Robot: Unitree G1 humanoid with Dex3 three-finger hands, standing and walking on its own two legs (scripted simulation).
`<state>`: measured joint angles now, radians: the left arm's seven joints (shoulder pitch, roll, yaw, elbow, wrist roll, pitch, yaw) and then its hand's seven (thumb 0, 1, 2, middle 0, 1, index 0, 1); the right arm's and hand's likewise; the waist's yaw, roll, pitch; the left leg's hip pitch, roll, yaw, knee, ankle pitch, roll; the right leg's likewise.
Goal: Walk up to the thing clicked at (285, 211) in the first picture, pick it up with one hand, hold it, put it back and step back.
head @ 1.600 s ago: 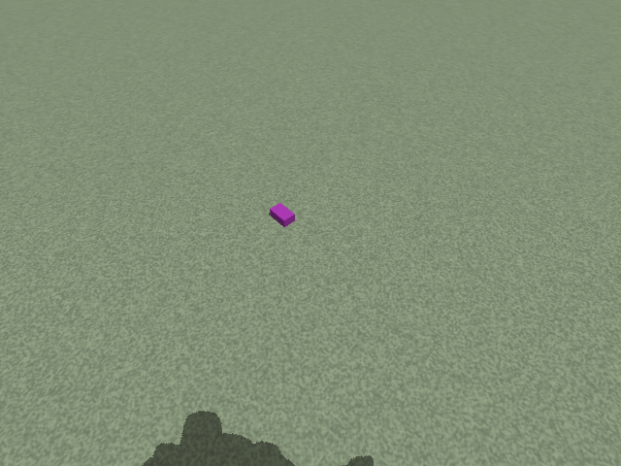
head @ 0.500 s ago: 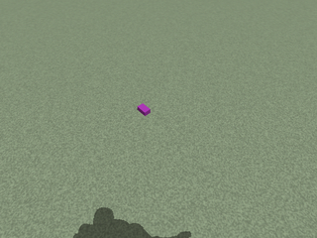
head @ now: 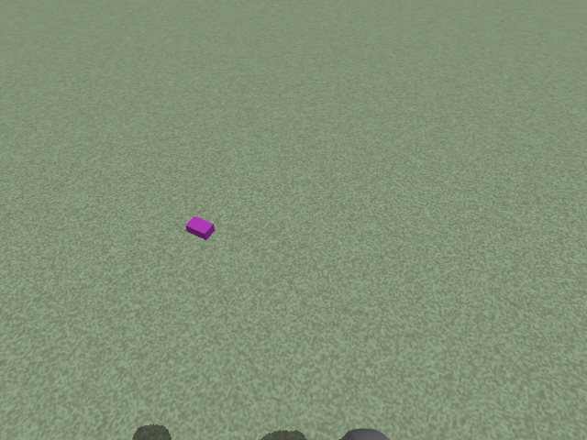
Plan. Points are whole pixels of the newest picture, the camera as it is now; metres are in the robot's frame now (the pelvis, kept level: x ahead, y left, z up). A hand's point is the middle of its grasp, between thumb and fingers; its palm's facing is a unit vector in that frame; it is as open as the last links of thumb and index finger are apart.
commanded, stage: walk up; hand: left
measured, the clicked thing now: (200, 227) +1.10 +0.36 -0.75
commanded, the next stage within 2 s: none
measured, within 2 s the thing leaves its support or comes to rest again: neither
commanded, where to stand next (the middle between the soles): +0.65 +0.36 m, yaw -34 degrees
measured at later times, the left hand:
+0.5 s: hand (77, 362) +0.30 +0.36 -0.13, palm faces -0.18 -0.85 -0.49, open 7.3 cm
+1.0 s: hand (69, 237) +0.58 +0.46 -0.14, palm faces -0.38 -0.78 -0.50, open 7.3 cm
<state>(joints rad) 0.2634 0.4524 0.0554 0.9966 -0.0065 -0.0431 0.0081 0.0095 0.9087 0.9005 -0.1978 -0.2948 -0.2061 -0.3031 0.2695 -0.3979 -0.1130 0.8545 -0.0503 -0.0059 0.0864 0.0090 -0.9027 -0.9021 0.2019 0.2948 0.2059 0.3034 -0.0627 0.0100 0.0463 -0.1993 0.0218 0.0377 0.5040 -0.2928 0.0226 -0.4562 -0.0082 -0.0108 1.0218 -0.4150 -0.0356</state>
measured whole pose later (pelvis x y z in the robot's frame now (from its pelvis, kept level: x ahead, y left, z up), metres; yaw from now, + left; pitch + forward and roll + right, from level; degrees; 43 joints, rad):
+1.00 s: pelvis +0.38 +0.23 -0.02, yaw -22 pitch -1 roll +0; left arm 0.29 0.41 0.04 0.85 -0.03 -0.07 0.07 0.00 0.91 0.90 -0.20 -0.30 -0.21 -0.30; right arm 0.37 -0.40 -0.10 0.71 -0.07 0.05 0.06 0.01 -0.90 -0.90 0.20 0.30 0.21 0.30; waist -0.10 0.06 0.12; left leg -0.20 -0.01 0.22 0.65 -0.44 0.10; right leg -0.46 0.01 -0.11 0.71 -0.20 -0.04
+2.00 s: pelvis +0.61 +0.43 -0.03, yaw -33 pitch -2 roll +1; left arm 0.11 0.35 0.01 0.84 0.00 -0.02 0.02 0.00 0.91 0.90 -0.20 -0.30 -0.21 -0.30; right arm 0.24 -0.37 -0.02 0.85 0.01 -0.02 -0.03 0.01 -0.90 -0.90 0.21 0.30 0.21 0.30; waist -0.01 -0.02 0.14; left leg -0.35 0.03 0.02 0.90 -0.57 -0.01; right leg -0.40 0.03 0.02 0.75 -0.32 -0.05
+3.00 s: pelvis +0.58 +0.40 +0.00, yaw -35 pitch -2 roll +0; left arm 0.02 0.34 0.02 1.10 0.00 -0.01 -0.01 0.00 0.91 0.90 -0.20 -0.30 -0.21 -0.30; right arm 0.11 -0.37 0.00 1.12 -0.01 -0.02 0.00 0.01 -0.90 -0.90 0.20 0.30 0.21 0.30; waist -0.01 0.01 0.05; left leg -0.19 0.04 -0.03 0.44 -0.21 -0.05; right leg -0.18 -0.02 0.00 0.47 -0.25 0.01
